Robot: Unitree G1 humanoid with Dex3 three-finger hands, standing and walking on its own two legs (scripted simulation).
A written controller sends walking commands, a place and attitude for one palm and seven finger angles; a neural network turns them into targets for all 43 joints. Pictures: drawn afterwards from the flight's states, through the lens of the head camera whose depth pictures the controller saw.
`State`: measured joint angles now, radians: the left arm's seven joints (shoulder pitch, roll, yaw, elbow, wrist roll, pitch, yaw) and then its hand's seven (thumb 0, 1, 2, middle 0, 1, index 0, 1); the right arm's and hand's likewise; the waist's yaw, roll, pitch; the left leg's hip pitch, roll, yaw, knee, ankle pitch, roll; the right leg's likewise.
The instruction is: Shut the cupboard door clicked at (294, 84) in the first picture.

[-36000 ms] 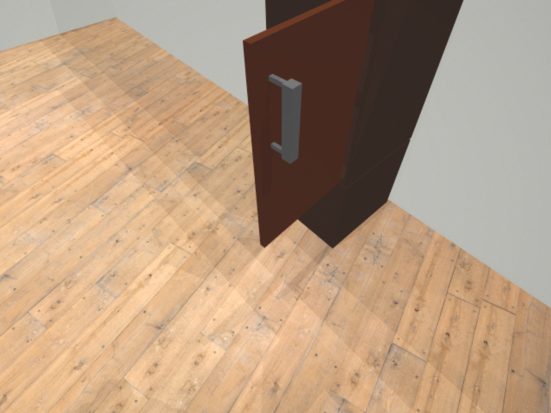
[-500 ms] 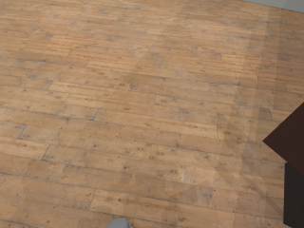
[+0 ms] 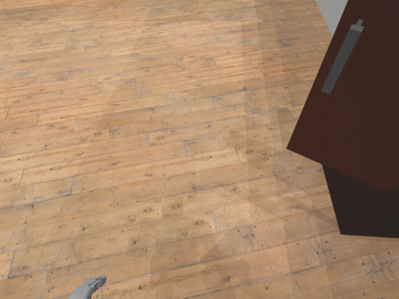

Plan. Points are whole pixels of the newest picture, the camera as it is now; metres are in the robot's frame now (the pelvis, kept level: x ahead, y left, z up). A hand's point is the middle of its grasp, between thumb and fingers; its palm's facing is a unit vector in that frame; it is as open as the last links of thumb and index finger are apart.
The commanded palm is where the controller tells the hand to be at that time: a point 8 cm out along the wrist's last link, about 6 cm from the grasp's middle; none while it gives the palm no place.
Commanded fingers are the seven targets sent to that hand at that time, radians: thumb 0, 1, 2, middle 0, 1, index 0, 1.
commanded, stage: turn to face it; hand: left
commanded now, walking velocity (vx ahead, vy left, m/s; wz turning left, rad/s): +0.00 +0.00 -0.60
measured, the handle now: (342, 58) +0.65 -0.33 +0.11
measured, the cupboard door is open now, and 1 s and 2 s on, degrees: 61 61 61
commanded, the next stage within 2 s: take the last steps up to it in 0.78 s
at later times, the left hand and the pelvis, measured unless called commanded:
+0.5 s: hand (111, 296) +0.14 +0.22 -0.17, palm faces -0.21 -0.96 -0.20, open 7.4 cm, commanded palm none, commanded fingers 0.00 0.90 0.90 -0.20 -0.30 -0.20 -0.30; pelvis +0.04 +0.03 +0.01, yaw -16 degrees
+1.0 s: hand (159, 257) +0.22 +0.12 -0.13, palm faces -0.46 -0.85 -0.25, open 7.4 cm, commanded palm none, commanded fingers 0.00 0.90 0.90 -0.20 -0.30 -0.20 -0.30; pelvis +0.04 +0.00 +0.02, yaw -28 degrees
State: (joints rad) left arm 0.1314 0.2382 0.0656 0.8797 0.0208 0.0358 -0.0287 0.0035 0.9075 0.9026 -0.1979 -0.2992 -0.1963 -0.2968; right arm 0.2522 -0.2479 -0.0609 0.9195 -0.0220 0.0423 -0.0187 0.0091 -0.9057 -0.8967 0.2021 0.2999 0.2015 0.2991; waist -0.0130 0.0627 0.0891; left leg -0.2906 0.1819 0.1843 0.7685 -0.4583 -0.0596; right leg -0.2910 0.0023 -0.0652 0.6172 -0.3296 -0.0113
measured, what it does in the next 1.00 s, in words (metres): steps on the spot, turning right: left foot, then right foot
